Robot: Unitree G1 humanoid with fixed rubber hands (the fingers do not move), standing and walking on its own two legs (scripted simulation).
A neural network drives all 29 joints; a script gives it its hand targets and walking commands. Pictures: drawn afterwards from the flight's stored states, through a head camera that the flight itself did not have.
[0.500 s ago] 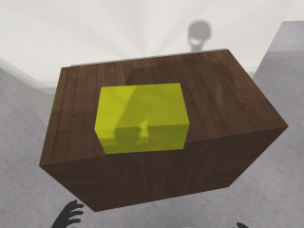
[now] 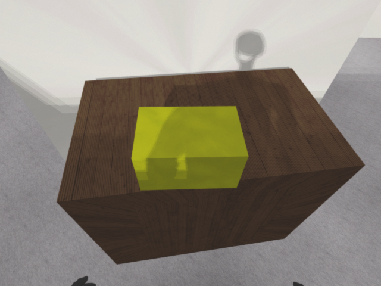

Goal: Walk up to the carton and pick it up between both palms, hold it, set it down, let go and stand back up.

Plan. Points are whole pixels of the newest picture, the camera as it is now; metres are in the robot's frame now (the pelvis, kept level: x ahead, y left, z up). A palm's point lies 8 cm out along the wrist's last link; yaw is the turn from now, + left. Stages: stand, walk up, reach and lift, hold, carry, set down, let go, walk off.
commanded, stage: walk up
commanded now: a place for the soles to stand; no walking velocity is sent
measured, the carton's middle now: (188, 148) +0.43 +0.01 +0.00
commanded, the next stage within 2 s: reach and lift in 1.02 s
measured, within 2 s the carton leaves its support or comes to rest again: neither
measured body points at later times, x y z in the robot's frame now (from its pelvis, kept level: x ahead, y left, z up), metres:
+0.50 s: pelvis +0.04 +0.00 -0.01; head +0.05 +0.00 +0.44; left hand +0.11 +0.26 -0.13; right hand +0.12 -0.26 -0.13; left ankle +0.02 +0.14 -0.73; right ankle +0.02 -0.13 -0.73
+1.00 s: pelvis +0.05 +0.00 -0.01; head +0.05 +0.00 +0.44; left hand +0.13 +0.26 -0.13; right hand +0.14 -0.26 -0.12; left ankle +0.02 +0.14 -0.73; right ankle +0.02 -0.13 -0.73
